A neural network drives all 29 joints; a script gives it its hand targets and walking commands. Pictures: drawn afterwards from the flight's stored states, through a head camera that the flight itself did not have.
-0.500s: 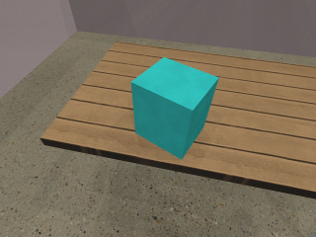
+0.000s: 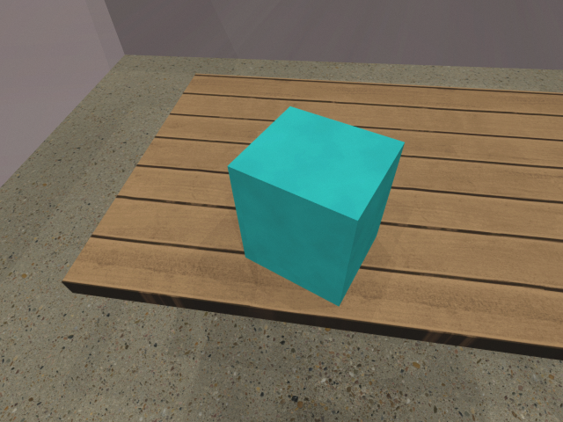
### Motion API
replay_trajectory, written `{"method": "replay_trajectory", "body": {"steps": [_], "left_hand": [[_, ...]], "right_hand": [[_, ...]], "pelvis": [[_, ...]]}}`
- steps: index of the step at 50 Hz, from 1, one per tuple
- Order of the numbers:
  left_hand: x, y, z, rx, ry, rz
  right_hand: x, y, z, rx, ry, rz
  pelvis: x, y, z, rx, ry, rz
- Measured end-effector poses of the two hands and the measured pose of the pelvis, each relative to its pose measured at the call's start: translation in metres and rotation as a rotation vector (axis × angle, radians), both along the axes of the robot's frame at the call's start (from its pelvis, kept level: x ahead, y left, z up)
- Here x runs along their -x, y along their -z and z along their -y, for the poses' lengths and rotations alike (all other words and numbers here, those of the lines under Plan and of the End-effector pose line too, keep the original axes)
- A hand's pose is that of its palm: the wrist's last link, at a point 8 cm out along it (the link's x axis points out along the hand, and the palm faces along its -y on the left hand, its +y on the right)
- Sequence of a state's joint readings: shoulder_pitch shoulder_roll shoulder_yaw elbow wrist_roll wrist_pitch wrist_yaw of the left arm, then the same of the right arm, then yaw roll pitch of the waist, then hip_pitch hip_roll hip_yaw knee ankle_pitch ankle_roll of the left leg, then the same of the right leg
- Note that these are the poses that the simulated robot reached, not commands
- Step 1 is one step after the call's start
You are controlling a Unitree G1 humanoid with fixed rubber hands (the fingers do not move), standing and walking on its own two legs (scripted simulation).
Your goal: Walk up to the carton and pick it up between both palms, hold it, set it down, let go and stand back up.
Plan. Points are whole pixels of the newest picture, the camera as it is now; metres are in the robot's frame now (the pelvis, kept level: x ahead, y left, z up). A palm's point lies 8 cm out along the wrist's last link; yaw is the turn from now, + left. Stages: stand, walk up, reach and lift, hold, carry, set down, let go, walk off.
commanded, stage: walk up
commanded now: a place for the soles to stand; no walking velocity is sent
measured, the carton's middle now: (314, 207) +0.46 -0.03 +0.03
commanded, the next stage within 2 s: reach and lift in 2.00 s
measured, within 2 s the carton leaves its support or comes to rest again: neither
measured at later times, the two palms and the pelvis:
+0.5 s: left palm (115, 410) +0.17 +0.26 -0.09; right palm out of the picture +0.12 -0.25 -0.10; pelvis +0.03 +0.02 +0.00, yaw -9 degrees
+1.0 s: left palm (129, 400) +0.18 +0.25 -0.09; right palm out of the picture +0.05 -0.26 -0.12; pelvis +0.03 +0.02 +0.00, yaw -11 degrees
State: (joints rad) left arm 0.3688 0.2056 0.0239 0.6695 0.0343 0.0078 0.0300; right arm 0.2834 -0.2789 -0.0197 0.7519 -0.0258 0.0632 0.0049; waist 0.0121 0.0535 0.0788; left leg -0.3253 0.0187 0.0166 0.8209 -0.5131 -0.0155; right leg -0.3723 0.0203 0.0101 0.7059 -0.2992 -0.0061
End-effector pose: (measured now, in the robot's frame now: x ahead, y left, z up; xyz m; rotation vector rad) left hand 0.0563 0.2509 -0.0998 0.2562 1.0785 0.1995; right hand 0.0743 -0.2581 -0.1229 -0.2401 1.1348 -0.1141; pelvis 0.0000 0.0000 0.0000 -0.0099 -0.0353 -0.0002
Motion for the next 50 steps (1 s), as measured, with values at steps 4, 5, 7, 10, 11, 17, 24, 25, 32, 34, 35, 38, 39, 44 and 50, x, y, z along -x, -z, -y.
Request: {"method": "replay_trajectory", "body": {"steps": [4,5,7,10,11,17,24,25,32,34,35,38,39,44,50], "left_hand": [[-0.023,0.001,-0.006,0.041,0.027,0.007],[-0.029,0.000,-0.008,0.046,0.036,0.011],[-0.042,-0.001,-0.010,0.051,0.057,0.027],[-0.062,-0.004,-0.013,0.052,0.092,0.055],[-0.067,-0.004,-0.014,0.050,0.102,0.063],[-0.096,-0.004,-0.018,0.031,0.150,0.086],[-0.113,-0.007,-0.013,0.022,0.194,0.091],[-0.115,-0.007,-0.012,0.021,0.200,0.089],[-0.121,-0.007,-0.006,0.006,0.232,0.073],[-0.122,-0.007,-0.005,0.004,0.239,0.071],[-0.122,-0.007,-0.004,0.004,0.242,0.070],[-0.125,-0.008,-0.003,0.006,0.249,0.069],[-0.126,-0.008,-0.003,0.007,0.252,0.070],[-0.130,-0.007,0.000,0.011,0.266,0.080],[-0.128,-0.006,0.004,0.016,0.270,0.085]], "right_hand": [[-0.023,-0.012,-0.014,-0.010,0.010,0.088],[-0.028,-0.015,-0.017,-0.013,0.015,0.103],[-0.037,-0.022,-0.021,-0.013,0.017,0.126],[-0.049,-0.030,-0.024,-0.003,0.020,0.157],[-0.052,-0.032,-0.024,0.000,0.023,0.166],[-0.059,-0.034,-0.017,0.021,0.062,0.195],[-0.045,-0.025,-0.008,0.019,0.106,0.155],[-0.042,-0.023,-0.007,0.019,0.113,0.146],[-0.020,-0.012,0.000,0.015,0.156,0.097],[-0.013,-0.011,0.002,0.017,0.167,0.083],[-0.010,-0.010,0.002,0.017,0.172,0.077],[-0.001,-0.011,0.001,0.020,0.183,0.062],[0.002,-0.011,0.000,0.021,0.186,0.059],[0.015,-0.010,0.000,0.024,0.199,0.045],[0.023,-0.007,0.005,0.021,0.213,0.023]], "pelvis": [[-0.009,-0.003,-0.011,-0.013,0.026,-0.006],[-0.012,-0.004,-0.013,-0.013,0.034,-0.008],[-0.016,-0.007,-0.016,-0.012,0.048,-0.010],[-0.020,-0.008,-0.019,-0.014,0.069,-0.012],[-0.022,-0.008,-0.020,-0.015,0.075,-0.011],[-0.026,-0.004,-0.024,-0.015,0.110,-0.002],[-0.032,-0.002,-0.023,-0.014,0.145,0.000],[-0.032,-0.001,-0.022,-0.017,0.150,0.000],[-0.033,0.001,-0.019,-0.025,0.173,0.002],[-0.033,0.002,-0.019,-0.026,0.175,-0.001],[-0.032,0.001,-0.019,-0.027,0.175,-0.003],[-0.032,0.000,-0.021,-0.032,0.178,-0.005],[-0.032,-0.001,-0.021,-0.034,0.180,-0.005],[-0.031,0.000,-0.020,-0.029,0.193,0.006],[-0.030,0.002,-0.016,-0.022,0.198,0.013]]}}
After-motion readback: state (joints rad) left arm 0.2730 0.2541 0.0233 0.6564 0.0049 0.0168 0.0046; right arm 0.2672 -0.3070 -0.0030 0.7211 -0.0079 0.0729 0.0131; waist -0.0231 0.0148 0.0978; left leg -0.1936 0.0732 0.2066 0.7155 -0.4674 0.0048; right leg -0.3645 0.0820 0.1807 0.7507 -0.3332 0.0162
